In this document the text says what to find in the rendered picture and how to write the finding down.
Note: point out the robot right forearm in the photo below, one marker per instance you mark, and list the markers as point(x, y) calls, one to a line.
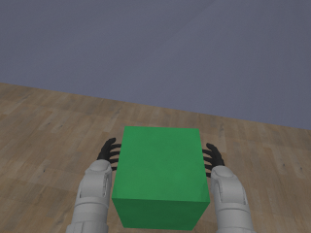
point(231, 203)

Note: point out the carton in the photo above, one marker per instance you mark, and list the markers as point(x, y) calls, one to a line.
point(161, 180)

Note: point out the left robot hand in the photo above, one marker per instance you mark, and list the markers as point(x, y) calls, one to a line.
point(106, 152)

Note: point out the right robot hand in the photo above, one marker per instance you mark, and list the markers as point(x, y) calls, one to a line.
point(216, 159)

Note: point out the robot left forearm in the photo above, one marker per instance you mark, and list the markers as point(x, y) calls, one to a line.
point(93, 200)

